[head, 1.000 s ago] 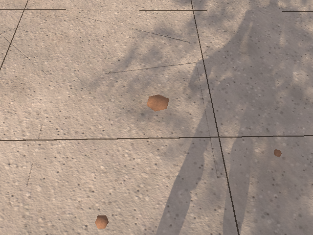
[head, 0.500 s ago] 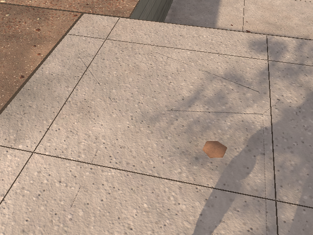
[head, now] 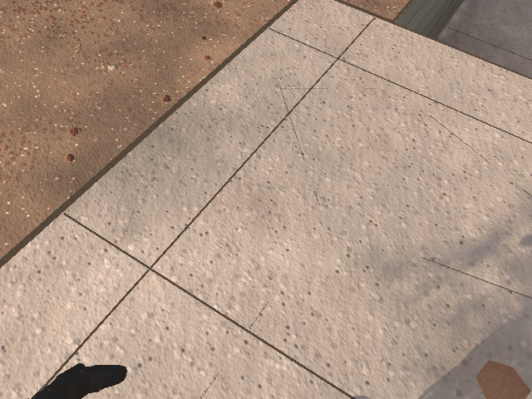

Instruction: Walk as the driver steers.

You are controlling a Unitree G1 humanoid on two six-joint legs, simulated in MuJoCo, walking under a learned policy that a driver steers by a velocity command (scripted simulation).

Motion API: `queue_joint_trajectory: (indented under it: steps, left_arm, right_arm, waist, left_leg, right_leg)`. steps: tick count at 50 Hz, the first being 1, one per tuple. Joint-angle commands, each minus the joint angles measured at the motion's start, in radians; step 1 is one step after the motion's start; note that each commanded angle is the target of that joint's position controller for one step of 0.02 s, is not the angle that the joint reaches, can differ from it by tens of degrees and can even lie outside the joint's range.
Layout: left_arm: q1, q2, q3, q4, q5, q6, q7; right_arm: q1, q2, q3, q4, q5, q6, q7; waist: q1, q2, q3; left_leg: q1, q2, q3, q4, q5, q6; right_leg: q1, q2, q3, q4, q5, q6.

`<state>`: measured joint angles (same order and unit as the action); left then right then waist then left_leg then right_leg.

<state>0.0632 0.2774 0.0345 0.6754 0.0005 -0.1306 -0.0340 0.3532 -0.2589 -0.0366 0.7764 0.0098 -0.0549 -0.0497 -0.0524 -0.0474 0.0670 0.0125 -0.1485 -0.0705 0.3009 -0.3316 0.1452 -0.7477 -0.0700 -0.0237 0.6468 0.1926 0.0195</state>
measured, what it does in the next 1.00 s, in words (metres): walks ahead, turning right: right foot, then left foot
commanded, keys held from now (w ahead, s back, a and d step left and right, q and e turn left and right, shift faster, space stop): e+shift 0.22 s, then w+e+shift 0.78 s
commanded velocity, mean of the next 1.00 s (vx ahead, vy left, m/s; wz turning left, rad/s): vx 0.63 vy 0.00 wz -0.78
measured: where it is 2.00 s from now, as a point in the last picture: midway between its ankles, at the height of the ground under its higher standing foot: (473, 238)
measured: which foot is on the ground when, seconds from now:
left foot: down 0.00-0.08, up 0.10-0.50, down 0.52-1.00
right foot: up 0.00-0.08, down 0.10-0.50, up 0.52-1.00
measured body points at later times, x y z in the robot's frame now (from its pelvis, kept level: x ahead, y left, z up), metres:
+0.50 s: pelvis +0.28 +0.01 +0.00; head +0.29 +0.01 +0.45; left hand +0.50 +0.25 -0.09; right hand +0.38 -0.29 -0.08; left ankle +0.39 +0.13 -0.73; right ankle +0.29 -0.07 -0.74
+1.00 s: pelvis +0.52 -0.16 -0.04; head +0.56 -0.17 +0.41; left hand +0.86 -0.22 -0.10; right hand +0.24 -0.24 -0.14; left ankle +0.41 +0.13 -0.71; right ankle +0.56 -0.29 -0.73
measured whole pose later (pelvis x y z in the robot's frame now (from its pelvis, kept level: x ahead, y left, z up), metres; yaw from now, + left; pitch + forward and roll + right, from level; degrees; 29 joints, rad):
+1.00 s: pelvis +0.52 -0.16 -0.04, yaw -51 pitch +3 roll +0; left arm -0.02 0.31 0.03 0.57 0.03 0.01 -0.10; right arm 0.59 -0.27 -0.03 0.90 -0.04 -0.07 -0.03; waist -0.09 -0.06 0.02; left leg 0.24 0.10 0.31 0.41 -0.51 -0.09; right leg -0.64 0.04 -0.16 0.76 -0.26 -0.18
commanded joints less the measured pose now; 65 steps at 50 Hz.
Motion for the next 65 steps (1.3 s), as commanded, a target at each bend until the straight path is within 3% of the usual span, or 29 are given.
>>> queue_joint_trajectory:
  steps: [1,3,5,6,7,8,10,13,15,20,21,24,25,27,28,30,33,45,47,49,50,51,52,53,55,58,62,63,65]
  left_arm:
    - [-0.045,0.031,0.01,-0.042,-0.016,-0.029,-0.039]
    - [0.132,0.105,0.047,-0.002,-0.023,-0.02,-0.046]
    - [0.498,0.204,0.091,0.085,-0.032,-0.002,-0.029]
    - [0.551,0.205,0.075,0.117,0.002,-0.002,-0.016]
    - [0.373,0.226,0.06,0.029,0.071,-0.012,-0.008]
    - [0.254,0.214,0.077,-0.054,0.053,0.01,0.004]
    - [0.112,0.142,0.054,-0.11,-0.01,0.059,0.028]
    - [0.085,0.152,0.061,-0.122,-0.02,0.072,0.028]
    - [0.12,0.161,0.067,-0.117,-0.028,0.085,0.044]
    - [0.166,0.183,0.08,-0.124,-0.044,0.116,0.068]
    - [0.186,0.229,0.099,-0.087,0.042,0.136,0.026]
    - [0.095,0.187,0.098,-0.12,0.028,0.154,-0.011]
    - [0.045,0.161,0.091,-0.138,0.027,0.15,-0.01]
    - [0.061,0.017,0.045,-0.182,-0.009,0.116,0.003]
    - [0.043,0.093,0.049,-0.196,0.018,0.107,-0.003]
    - [0.021,0.145,0.064,-0.183,0.042,0.114,-0.022]
    - [0.059,0.129,0.055,-0.16,0.051,0.139,-0.056]
    - [-0.259,0.065,-0.001,-0.215,0.038,0.139,-0.097]
    - [-0.208,0.052,-0.01,-0.198,0.035,0.138,-0.08]
    - [0.046,0.109,0.018,-0.133,0.031,0.131,-0.057]
    - [0.281,0.167,0.05,-0.06,0.029,0.119,-0.038]
    - [0.364,0.236,0.084,-0.006,0.026,0.119,-0.011]
    - [0.305,0.365,0.116,-0.031,0.032,0.14,-0.001]
    - [0.396,0.345,0.117,-0.038,0.026,0.154,0.017]
    - [0.322,0.238,0.087,0.014,0.033,0.129,0.038]
    - [0.205,0.115,0.033,0.02,0.024,0.074,0.043]
    - [0.158,0.104,0.021,0.073,0.014,0.024,0.012]
    - [0.084,0.061,0.016,0.028,-0.013,0.013,0.038]
    - [0.193,0.121,0.02,0.058,-0.006,0.015,0.071]
  right_arm:
    - [0.069,-0.165,-0.035,-0.01,-0.026,-0.005,-0.032]
    - [-0.006,-0.185,-0.046,-0.03,-0.034,-0.006,-0.044]
    - [-0.212,-0.193,-0.056,-0.097,-0.058,0.0,-0.046]
    - [-0.154,-0.053,-0.028,-0.134,-0.082,0.008,-0.019]
    - [0.086,0.007,0.003,-0.147,-0.035,0.002,0.011]
    - [0.062,-0.113,-0.009,-0.154,-0.002,-0.002,0.031]
    - [-0.131,-0.176,-0.026,-0.21,-0.021,0.007,0.036]
    - [-0.09,-0.142,-0.022,-0.216,-0.04,0.028,0.037]
    - [-0.153,-0.105,-0.01,-0.218,-0.047,0.018,0.027]
    - [-0.261,-0.088,-0.009,-0.233,-0.004,-0.013,0.022]
    - [-0.242,-0.086,0.01,-0.214,-0.061,0.016,0.035]
    - [-0.189,-0.099,0.001,-0.207,-0.027,0.015,0.034]
    - [-0.103,-0.135,-0.014,-0.182,-0.023,0.004,0.024]
    - [-0.04,-0.316,-0.056,-0.197,-0.059,-0.011,0.003]
    - [-0.107,-0.306,-0.066,-0.197,-0.074,-0.011,0.004]
    - [-0.104,-0.202,-0.038,-0.183,-0.048,-0.018,0.022]
    - [-0.026,-0.192,-0.032,-0.14,-0.044,-0.029,0.03]
    - [0.21,-0.167,-0.03,0.037,-0.057,-0.05,0.032]
    - [0.193,-0.192,-0.03,0.051,-0.053,-0.042,0.02]
    - [0.174,-0.264,-0.047,0.054,-0.049,-0.019,0.008]
    - [0.135,-0.282,-0.051,0.035,-0.044,-0.016,0.014]
    - [0.139,-0.22,-0.041,0.022,-0.06,-0.021,0.029]
    - [0.11,-0.127,-0.014,-0.107,-0.041,-0.039,0.053]
    - [-0.091,-0.209,-0.026,-0.159,-0.04,-0.065,0.053]
    - [-0.042,-0.164,-0.006,-0.131,-0.021,-0.075,0.045]
    - [0.079,-0.114,0.006,-0.056,-0.05,-0.007,0.059]
    - [-0.008,-0.044,0.02,-0.068,-0.023,0.001,0.076]
    - [-0.079,-0.067,0.011,-0.074,0.037,-0.045,0.067]
    - [-0.131,-0.054,0.008,-0.084,0.02,-0.081,0.087]
  waist:
    - [-0.023,0.13,-0.102]
    - [0.077,0.184,-0.163]
    - [0.304,0.156,-0.222]
    - [0.223,-0.219,-0.244]
    - [0.062,-0.241,-0.42]
    - [0.087,-0.104,-0.46]
    - [0.032,0.217,-0.196]
    - [-0.028,0.099,-0.108]
    - [0.016,0.051,-0.129]
    - [0.077,-0.087,-0.155]
    - [0.095,-0.084,-0.156]
    - [0.036,-0.086,-0.108]
    - [-0.026,-0.042,-0.096]
    - [-0.042,0.294,-0.153]
    - [-0.003,0.22,-0.135]
    - [0.007,0.101,-0.106]
    - [0.004,0.155,-0.081]
    - [-0.072,0.155,0.126]
    - [-0.006,0.177,0.058]
    - [0.146,0.234,-0.105]
    - [0.251,0.228,-0.219]
    - [0.246,0.121,-0.271]
    - [0.158,-0.161,-0.372]
    - [0.247,0.049,-0.393]
    - [0.125,0.137,-0.154]
    - [-0.016,0.133,-0.025]
    - [-0.035,0.015,0.062]
    - [0.016,0.016,0.04]
    - [0.064,0.034,-0.05]
  left_leg:
    - [-0.095,0.174,0.068,0.022,0.842,-0.12]
    - [-0.096,0.191,0.087,0.187,1.005,-0.164]
    - [-0.245,0.156,0.131,0.704,0.996,-0.229]
    - [-0.549,-0.01,0.119,1.231,-0.257,-0.27]
    - [-0.695,-0.037,-0.108,1.457,-0.344,-0.283]
    - [-0.716,0.008,-0.185,1.439,-0.214,-0.25]
    - [-0.708,0.066,-0.126,1.251,-0.083,-0.179]
    - [-0.581,0.125,-0.111,0.899,-0.038,-0.172]
    - [-0.498,0.122,-0.056,0.708,-0.036,-0.196]
    - [-0.41,0.078,-0.046,0.404,0.088,-0.232]
    - [-0.39,0.087,0.0,0.396,0.039,-0.225]
    - [-0.175,0.078,0.0,0.209,0.078,-0.196]
    - [-0.029,0.11,-0.017,0.118,0.067,-0.172]
    - [0.152,0.563,-0.558,-0.116,-0.433,-0.051]
    - [0.066,0.61,-0.702,-0.14,-0.534,0.017]
    - [0.012,0.493,-0.451,-0.095,-0.367,-0.028]
    - [-0.015,0.399,-0.2,-0.121,-0.177,-0.073]
    - [0.113,0.391,0.266,-0.164,0.494,-0.123]
    - [0.101,0.386,0.348,-0.024,1.155,-0.142]
    - [0.079,0.443,0.335,0.321,1.512,-0.122]
    - [-0.076,0.452,0.316,0.605,1.406,-0.112]
    - [-0.363,0.374,0.297,0.91,0.655,-0.124]
    - [-0.836,0.165,0.213,1.319,-0.157,-0.199]
    - [-0.938,0.181,0.027,1.338,-0.017,-0.179]
    - [-0.859,0.285,0.035,1.165,0.056,-0.152]
    - [-0.647,0.324,0.038,1.027,-0.019,-0.169]
    - [-0.518,0.257,0.128,0.629,0.222,-0.13]
    - [-0.5,0.234,0.11,0.525,0.378,-0.143]
    - [-0.432,0.133,0.18,0.315,0.666,-0.149]
  right_leg:
    - [0.32,0.153,-0.1,-0.169,0.274,-0.031]
    - [0.492,0.212,-0.087,-0.124,0.185,-0.036]
    - [0.776,0.158,-0.027,-0.171,0.189,-0.069]
    - [1.01,-0.023,0.203,-0.103,0.469,-0.17]
    - [1.12,-0.215,0.705,-0.139,0.486,-0.351]
    - [1.064,-0.251,0.822,-0.276,0.076,-0.415]
    - [0.649,-0.151,0.76,-0.423,-0.554,-0.359]
    - [0.382,0.011,0.621,-0.489,-0.732,-0.295]
    - [0.321,0.061,0.54,-0.479,-0.688,-0.289]
    - [0.358,0.077,0.558,-0.424,-0.797,-0.248]
    - [0.362,0.106,0.534,-0.397,-0.777,-0.214]
    - [0.206,0.13,0.549,-0.319,-0.816,-0.166]
    - [0.091,0.159,0.51,-0.246,-0.827,-0.121]
    - [-0.171,0.284,0.204,0.262,-0.78,-0.052]
    - [-0.23,0.148,0.164,0.407,-0.617,-0.049]
    - [-0.196,0.095,0.151,0.476,-0.495,-0.039]
    - [-0.186,0.062,0.092,0.609,-0.416,-0.028]
    - [-0.153,0.023,-0.127,0.261,-0.353,-0.12]
    - [0.087,0.121,-0.224,0.155,-0.422,-0.18]
    - [0.4,0.202,-0.21,0.13,-0.519,-0.238]
    - [0.715,0.222,-0.134,0.051,-0.503,-0.281]
    - [1.0,0.111,0.071,-0.009,-0.59,-0.294]
    - [1.318,-0.181,0.679,-0.166,-0.722,-0.475]
    - [1.28,-0.172,0.782,-0.3,-0.681,-0.453]
    - [0.951,-0.169,0.569,-0.372,-0.475,-0.372]
    - [0.599,-0.111,0.301,-0.409,0.006,-0.337]
    - [0.434,0.032,-0.045,-0.455,0.431,-0.215]
    - [0.428,0.044,-0.068,-0.422,0.278,-0.176]
    - [0.575,0.034,-0.097,-0.384,0.313,-0.126]
Velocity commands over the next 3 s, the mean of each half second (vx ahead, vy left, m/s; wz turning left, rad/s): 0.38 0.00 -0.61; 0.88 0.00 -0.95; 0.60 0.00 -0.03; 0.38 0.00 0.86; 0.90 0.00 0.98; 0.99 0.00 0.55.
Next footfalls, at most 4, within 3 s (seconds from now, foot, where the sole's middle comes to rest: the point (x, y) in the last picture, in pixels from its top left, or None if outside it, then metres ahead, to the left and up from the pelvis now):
0.10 right None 0.33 -0.06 -0.77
0.52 left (201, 398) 0.43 0.11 -0.77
1.02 right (369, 331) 0.59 -0.32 -0.77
1.40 left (446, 226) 0.91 -0.62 -0.77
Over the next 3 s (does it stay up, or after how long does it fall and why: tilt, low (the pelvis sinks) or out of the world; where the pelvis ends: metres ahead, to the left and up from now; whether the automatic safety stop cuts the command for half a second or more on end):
stays up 1.63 -0.69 -0.01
